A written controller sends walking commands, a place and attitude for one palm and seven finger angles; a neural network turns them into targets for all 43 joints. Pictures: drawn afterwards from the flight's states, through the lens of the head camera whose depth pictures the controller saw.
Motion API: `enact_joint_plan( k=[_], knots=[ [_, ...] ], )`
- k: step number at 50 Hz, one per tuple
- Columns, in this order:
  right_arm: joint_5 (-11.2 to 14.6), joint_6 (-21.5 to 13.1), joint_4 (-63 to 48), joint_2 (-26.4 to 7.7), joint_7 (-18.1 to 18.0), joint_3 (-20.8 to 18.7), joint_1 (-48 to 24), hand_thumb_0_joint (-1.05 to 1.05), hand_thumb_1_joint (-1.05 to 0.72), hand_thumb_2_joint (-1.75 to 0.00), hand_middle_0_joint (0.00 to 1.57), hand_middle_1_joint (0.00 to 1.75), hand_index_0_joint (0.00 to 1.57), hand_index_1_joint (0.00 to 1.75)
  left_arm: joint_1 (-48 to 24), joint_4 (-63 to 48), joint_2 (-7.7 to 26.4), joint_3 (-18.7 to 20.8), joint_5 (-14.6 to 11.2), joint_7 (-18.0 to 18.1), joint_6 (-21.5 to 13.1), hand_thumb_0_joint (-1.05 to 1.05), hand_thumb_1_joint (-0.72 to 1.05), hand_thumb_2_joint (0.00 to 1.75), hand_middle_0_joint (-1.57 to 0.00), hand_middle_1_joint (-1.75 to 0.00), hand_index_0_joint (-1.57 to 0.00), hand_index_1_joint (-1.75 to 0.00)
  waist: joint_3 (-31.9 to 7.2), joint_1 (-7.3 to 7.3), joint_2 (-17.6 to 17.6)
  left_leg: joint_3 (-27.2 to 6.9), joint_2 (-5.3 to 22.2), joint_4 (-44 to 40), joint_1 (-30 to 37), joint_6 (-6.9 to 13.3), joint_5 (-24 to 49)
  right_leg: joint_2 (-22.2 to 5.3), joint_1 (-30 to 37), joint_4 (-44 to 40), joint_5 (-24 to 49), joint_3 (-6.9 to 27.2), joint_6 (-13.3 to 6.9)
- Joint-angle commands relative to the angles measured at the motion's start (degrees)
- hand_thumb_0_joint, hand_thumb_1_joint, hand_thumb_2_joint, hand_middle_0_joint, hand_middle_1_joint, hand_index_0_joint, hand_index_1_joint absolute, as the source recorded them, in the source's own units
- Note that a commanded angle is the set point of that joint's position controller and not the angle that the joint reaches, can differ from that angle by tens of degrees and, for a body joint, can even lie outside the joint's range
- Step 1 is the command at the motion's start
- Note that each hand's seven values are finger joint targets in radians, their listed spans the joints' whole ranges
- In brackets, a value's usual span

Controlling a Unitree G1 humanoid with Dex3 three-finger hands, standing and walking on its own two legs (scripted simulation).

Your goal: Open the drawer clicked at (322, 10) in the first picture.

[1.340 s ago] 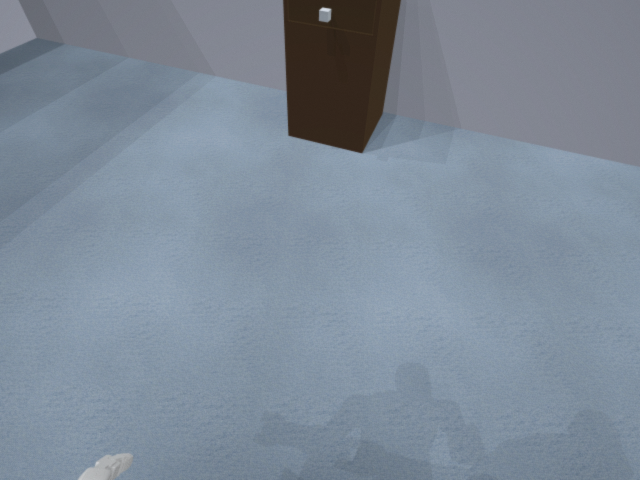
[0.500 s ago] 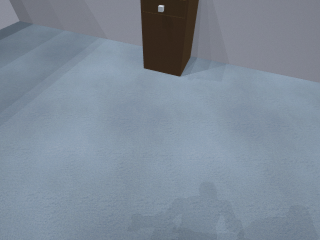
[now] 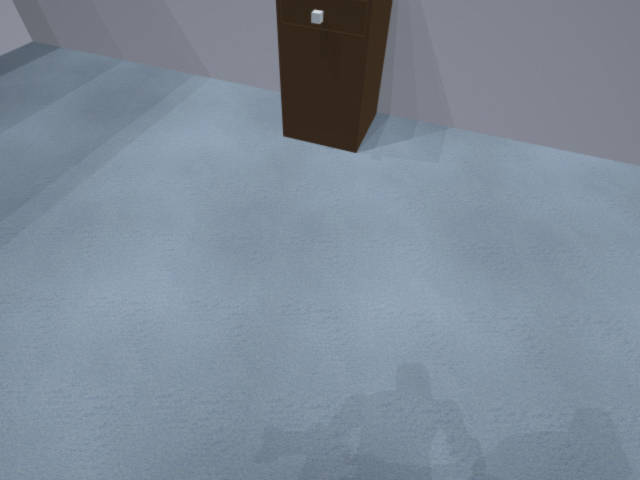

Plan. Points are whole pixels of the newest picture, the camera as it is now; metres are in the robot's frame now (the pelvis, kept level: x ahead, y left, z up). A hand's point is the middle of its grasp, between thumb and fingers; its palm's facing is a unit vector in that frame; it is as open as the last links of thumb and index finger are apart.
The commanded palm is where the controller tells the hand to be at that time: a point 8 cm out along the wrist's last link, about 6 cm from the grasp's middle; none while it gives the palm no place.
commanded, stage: look at it before walking up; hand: left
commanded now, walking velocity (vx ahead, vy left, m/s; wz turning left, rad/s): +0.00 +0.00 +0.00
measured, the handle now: (318, 15) +1.87 +0.10 -0.10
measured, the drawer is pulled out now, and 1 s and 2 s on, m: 0.00 0.00 0.00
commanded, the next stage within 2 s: walk to a spot facing it in 0.10 s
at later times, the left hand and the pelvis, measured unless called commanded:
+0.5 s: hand out of the picture +0.04 +0.22 -0.19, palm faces +0.06 -0.98 -0.19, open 7.4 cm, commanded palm none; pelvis +0.06 +0.02 -0.01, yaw +3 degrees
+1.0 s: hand (232, 340) +0.38 +0.18 -0.18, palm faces +0.08 -0.98 -0.17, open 7.3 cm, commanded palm none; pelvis +0.28 +0.00 -0.03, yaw +6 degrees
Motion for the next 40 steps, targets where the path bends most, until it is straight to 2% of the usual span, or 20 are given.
enact_joint_plan(
  k=[1,10,12,15,17,19,21,22,23,24,25,26,27,28,29,31,32,36,38,40],
  knots=[
    [0.20,-1.32,-3.35,-11.49,-0.94,-2.00,-2.50,0.00,-0.90,-0.90,0.20,0.30,0.20,0.30,-2.22,-3.64,11.87,2.13,0.16,0.74,-1.31,0.00,0.90,0.90,-0.20,-0.30,-0.20,-0.30,-2.89,0.03,0.51,-5.54,5.91,-3.31,1.08,2.08,4.44,-6.94,-0.57,-4.62,3.84,6.14,-1.67],
    [0.27,-1.41,-3.25,-11.55,-0.96,-1.96,-2.47,0.00,-0.90,-0.90,0.20,0.30,0.20,0.30,-1.76,-3.30,11.73,2.07,0.19,0.69,-1.29,0.00,0.90,0.90,-0.20,-0.30,-0.20,-0.30,-3.62,0.10,0.67,-5.56,6.16,-3.41,1.61,2.21,5.02,-6.87,-0.30,-4.41,4.67,5.88,-1.57],
    [-0.25,-0.29,-1.57,-4.10,-0.58,-0.14,1.53,0.00,-0.90,-0.90,0.20,0.30,0.20,0.30,2.68,-1.53,4.64,0.65,0.21,0.96,-0.17,0.00,0.90,0.90,-0.20,-0.30,-0.20,-0.30,-4.56,0.22,-0.11,-4.21,5.11,-2.04,0.64,1.17,-2.16,-6.54,0.32,-4.11,-5.47,5.40,-0.58],
    [-0.76,0.46,-1.91,-3.65,-0.23,-0.54,3.28,0.00,-0.90,-0.90,0.20,0.30,0.20,0.30,5.63,-1.46,5.91,1.44,0.74,0.28,0.48,0.00,0.90,0.90,-0.20,-0.30,-0.20,-0.30,0.96,0.96,-3.26,-3.55,2.64,0.59,-7.05,1.65,-17.94,-7.26,-2.24,-6.63,-23.15,8.72,-2.02],
    [-0.81,0.51,-2.88,-2.57,-0.14,-0.67,3.69,0.00,-0.90,-0.90,0.20,0.30,0.20,0.30,8.43,-1.74,7.34,2.34,0.86,0.13,0.45,0.00,0.90,0.90,-0.20,-0.30,-0.20,-0.30,4.19,1.92,-8.11,-0.47,0.23,7.93,-12.87,1.36,-18.09,-10.72,-1.97,-10.14,-29.50,13.68,-4.44],
    [-0.72,0.12,-3.92,-1.57,-0.08,-1.08,4.18,0.00,-0.90,-0.90,0.20,0.30,0.20,0.30,10.68,-2.07,7.91,3.22,0.71,0.39,-0.15,0.00,0.90,0.90,-0.20,-0.30,-0.20,-0.30,5.03,1.98,-10.01,1.68,0.69,15.60,-15.69,1.45,-14.60,-15.66,-1.11,-13.39,-30.91,18.75,-7.71],
    [-0.44,-0.79,-4.21,-0.52,0.06,-1.23,6.28,0.00,-0.90,-0.90,0.20,0.30,0.20,0.30,10.33,-2.68,6.91,3.57,0.67,0.44,-1.05,0.00,0.90,0.90,-0.20,-0.30,-0.20,-0.30,4.18,0.56,-7.23,1.33,1.93,14.10,-13.75,1.86,-12.65,-15.93,-0.92,-10.60,-22.56,16.06,-8.89],
    [-0.32,-1.20,-3.50,0.28,0.14,-1.30,8.83,0.00,-0.90,-0.90,0.20,0.30,0.20,0.30,9.13,-3.12,6.30,3.60,0.62,0.42,-1.14,0.00,0.90,0.90,-0.20,-0.30,-0.20,-0.30,3.59,-0.78,-5.56,2.10,2.13,9.62,-8.77,2.03,-10.91,-14.84,-3.50,-7.48,-19.73,12.12,-8.15],
    [-0.17,-1.59,-2.44,0.79,0.14,-1.43,12.33,0.00,-0.90,-0.90,0.20,0.30,0.20,0.30,7.84,-3.59,4.78,3.48,0.54,0.30,-1.10,0.00,0.90,0.90,-0.20,-0.30,-0.20,-0.30,3.20,-2.29,-1.87,1.53,1.80,4.75,-1.86,2.40,-9.67,-11.66,-8.08,-2.80,-18.12,7.30,-6.50],
    [-0.32,-2.03,-0.82,-0.80,-0.22,-1.94,17.45,0.00,-0.90,-0.90,0.20,0.30,0.20,0.30,7.17,-4.14,1.99,3.04,0.40,0.10,-0.94,0.00,0.90,0.90,-0.20,-0.30,-0.20,-0.30,3.66,-3.99,4.87,-5.95,5.29,-1.50,4.09,4.02,-12.48,-6.44,-14.34,6.99,-15.88,1.62,-4.00],
    [-0.94,-2.38,0.78,-5.45,-0.82,-3.41,23.67,0.00,-0.90,-0.90,0.20,0.30,0.20,0.30,6.01,-5.81,-1.87,2.37,0.22,-0.30,-1.00,0.00,0.90,0.90,-0.20,-0.30,-0.20,-0.30,3.62,-5.92,18.18,-22.38,16.53,-9.63,9.98,8.69,-17.77,-0.28,-24.81,23.81,-16.20,-7.19,-0.77],
    [-0.75,-2.37,1.45,-5.23,-1.20,-3.49,26.77,0.00,-0.90,-0.90,0.20,0.30,0.20,0.30,1.74,-7.85,-1.61,2.32,0.99,-0.03,-1.77,0.00,0.90,0.90,-0.20,-0.30,-0.20,-0.30,6.48,-6.38,15.10,-29.19,20.46,-12.75,10.81,11.83,-13.29,-0.54,-31.41,32.40,-20.30,-4.20,-0.81],
    [-0.54,-2.51,1.55,-3.03,-1.46,-2.93,26.23,0.00,-0.90,-0.90,0.20,0.30,0.20,0.30,1.62,-7.41,-1.05,2.84,1.27,0.13,-1.92,0.00,0.90,0.90,-0.20,-0.30,-0.20,-0.30,7.48,-5.22,12.33,-27.22,20.25,-11.97,10.26,12.32,-7.74,-3.46,-33.37,37.13,-17.06,-1.22,-1.01],
    [-0.14,-2.96,0.91,-0.74,-1.67,-2.45,24.96,0.00,-0.90,-0.90,0.20,0.30,0.20,0.30,1.53,-7.16,-0.98,2.92,1.10,-0.22,-2.32,0.00,0.90,0.90,-0.20,-0.30,-0.20,-0.30,7.86,-4.60,7.88,-25.29,19.83,-11.00,9.70,13.36,-2.05,-5.30,-34.32,39.35,-14.35,-0.82,-0.97],
    [-0.27,-3.53,0.60,0.44,-1.81,-2.23,24.25,0.00,-0.90,-0.90,0.20,0.30,0.20,0.30,1.57,-6.73,-2.16,2.97,1.13,-0.62,-2.61,0.00,0.90,0.90,-0.20,-0.30,-0.20,-0.30,7.41,-4.01,5.25,-21.83,18.42,-10.19,10.05,13.11,4.48,-6.08,-33.65,40.25,-12.29,-0.95,-0.60],
    [-0.31,-4.47,0.86,1.75,-2.23,-2.13,24.33,0.00,-0.90,-0.90,0.20,0.30,0.20,0.30,2.94,-6.10,-4.07,2.84,1.06,-0.97,-2.60,0.00,0.90,0.90,-0.20,-0.30,-0.20,-0.30,4.32,-2.80,5.22,-15.09,15.64,-8.61,12.72,12.19,16.72,-6.48,-32.44,39.80,-9.38,-2.46,0.46],
    [-0.21,-4.66,1.09,1.92,-2.38,-2.16,24.50,0.00,-0.90,-0.90,0.20,0.30,0.20,0.30,3.20,-6.17,-4.70,2.81,0.90,-1.06,-2.35,0.00,0.90,0.90,-0.20,-0.30,-0.20,-0.30,3.49,-2.26,6.53,-12.31,14.64,-8.49,12.91,11.89,18.41,-6.73,-31.93,38.79,-7.96,-3.04,0.84],
    [-0.05,-4.97,2.41,4.23,-2.68,-2.14,26.19,0.00,-0.90,-0.90,0.20,0.30,0.20,0.30,-1.39,-7.84,-6.58,2.73,0.79,-1.49,-1.95,0.00,0.90,0.90,-0.20,-0.30,-0.20,-0.30,5.95,-2.51,7.27,-6.61,11.44,-10.22,10.60,10.12,20.39,-6.33,-30.92,30.55,-2.23,-6.47,1.33],
    [-0.29,-4.91,2.69,4.56,-2.65,-2.17,26.33,0.00,-0.90,-0.90,0.20,0.30,0.20,0.30,-4.54,-9.12,-7.35,2.60,0.50,-1.68,-2.11,0.00,0.90,0.90,-0.20,-0.30,-0.20,-0.30,6.76,-3.09,7.91,-4.36,10.36,-10.41,8.72,9.46,21.88,-5.13,-26.61,22.07,0.10,-8.57,0.92],
    [-0.41,-4.75,3.49,3.99,-2.66,-2.33,26.69,0.00,-0.90,-0.90,0.20,0.30,0.20,0.30,-5.67,-9.42,-7.60,2.71,0.34,-1.60,-2.34,0.00,0.90,0.90,-0.20,-0.30,-0.20,-0.30,6.60,-3.08,9.08,-3.48,11.02,-9.47,7.96,9.35,26.27,-3.74,-21.49,16.63,0.77,-9.91,-0.06]
  ],
)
